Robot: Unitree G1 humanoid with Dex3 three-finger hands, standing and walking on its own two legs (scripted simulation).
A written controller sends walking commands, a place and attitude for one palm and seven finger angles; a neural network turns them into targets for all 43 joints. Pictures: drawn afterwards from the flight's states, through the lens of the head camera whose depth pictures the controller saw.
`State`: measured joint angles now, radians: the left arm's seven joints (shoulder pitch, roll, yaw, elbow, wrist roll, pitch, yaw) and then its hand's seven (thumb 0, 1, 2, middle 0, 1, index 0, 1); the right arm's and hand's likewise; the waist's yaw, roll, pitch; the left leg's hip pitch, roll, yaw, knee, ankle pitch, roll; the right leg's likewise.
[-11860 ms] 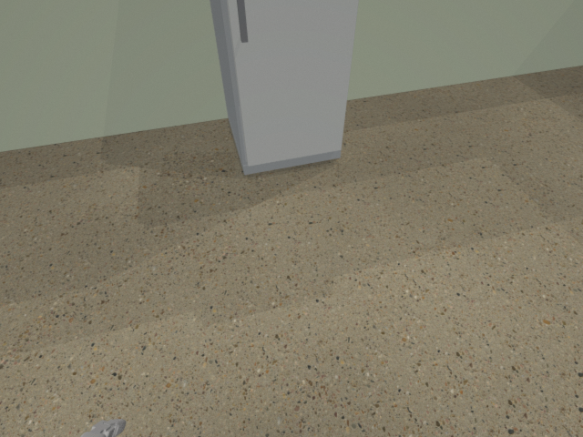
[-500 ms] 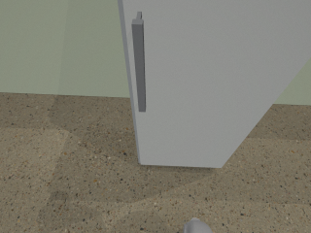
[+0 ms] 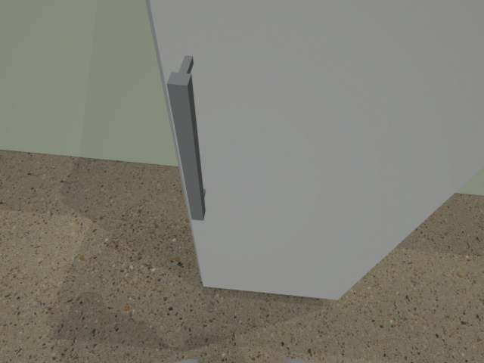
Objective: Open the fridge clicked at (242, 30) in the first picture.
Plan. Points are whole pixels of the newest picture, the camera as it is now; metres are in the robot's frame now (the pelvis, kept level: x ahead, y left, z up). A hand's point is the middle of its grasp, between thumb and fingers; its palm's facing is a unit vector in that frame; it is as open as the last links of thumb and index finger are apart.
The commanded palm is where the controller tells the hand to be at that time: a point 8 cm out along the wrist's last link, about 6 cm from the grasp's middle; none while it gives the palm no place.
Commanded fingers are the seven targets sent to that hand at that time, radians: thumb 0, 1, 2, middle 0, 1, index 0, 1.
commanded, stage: come to a stop and stand still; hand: left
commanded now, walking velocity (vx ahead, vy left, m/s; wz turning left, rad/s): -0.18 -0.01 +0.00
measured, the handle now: (194, 154) +0.40 +0.12 +0.12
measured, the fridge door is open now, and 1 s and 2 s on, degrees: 0 0 0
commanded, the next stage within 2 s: look again from close up in 1.40 s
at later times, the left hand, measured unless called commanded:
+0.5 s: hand out of the picture -0.03 +0.15 -0.16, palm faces +0.09 -0.97 -0.22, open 7.4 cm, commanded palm none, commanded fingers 0.00 0.90 0.90 -0.20 -0.30 -0.20 -0.30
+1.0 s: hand out of the picture +0.01 +0.18 -0.17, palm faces -0.02 -0.98 -0.20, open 7.4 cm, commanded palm none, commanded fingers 0.00 0.90 0.90 -0.20 -0.30 -0.20 -0.30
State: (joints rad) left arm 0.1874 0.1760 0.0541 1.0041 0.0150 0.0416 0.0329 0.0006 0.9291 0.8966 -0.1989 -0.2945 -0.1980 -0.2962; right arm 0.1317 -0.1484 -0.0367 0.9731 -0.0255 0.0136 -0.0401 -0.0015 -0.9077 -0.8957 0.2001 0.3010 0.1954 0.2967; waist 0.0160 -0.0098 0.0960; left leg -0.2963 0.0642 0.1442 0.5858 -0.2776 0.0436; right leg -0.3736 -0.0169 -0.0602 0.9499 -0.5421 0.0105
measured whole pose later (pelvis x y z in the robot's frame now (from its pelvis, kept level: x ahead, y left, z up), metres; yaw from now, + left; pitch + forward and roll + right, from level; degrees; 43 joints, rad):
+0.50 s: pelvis -0.05 -0.03 +0.01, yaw +1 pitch +0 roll +2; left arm 0.28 0.15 0.03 0.98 0.04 0.00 0.02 0.00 0.91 0.90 -0.20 -0.29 -0.20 -0.30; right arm 0.21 -0.23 -0.06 1.02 -0.02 0.07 0.00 0.00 -0.91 -0.90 0.20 0.30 0.19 0.30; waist 0.04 -0.01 0.06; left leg -0.33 0.03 0.03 0.83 -0.44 -0.06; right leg -0.28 -0.08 -0.06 0.48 -0.21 0.01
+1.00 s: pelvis -0.05 -0.01 +0.01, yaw -1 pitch +1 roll +1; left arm 0.19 0.18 0.04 1.06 0.02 0.01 0.01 0.00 0.91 0.90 -0.19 -0.29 -0.19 -0.30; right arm 0.36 -0.11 -0.02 1.13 -0.02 0.00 -0.05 0.00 -0.91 -0.90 0.21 0.30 0.20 0.30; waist -0.03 -0.02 0.04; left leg -0.17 0.02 0.09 0.46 -0.30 0.00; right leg -0.24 -0.04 -0.05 0.48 -0.24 0.01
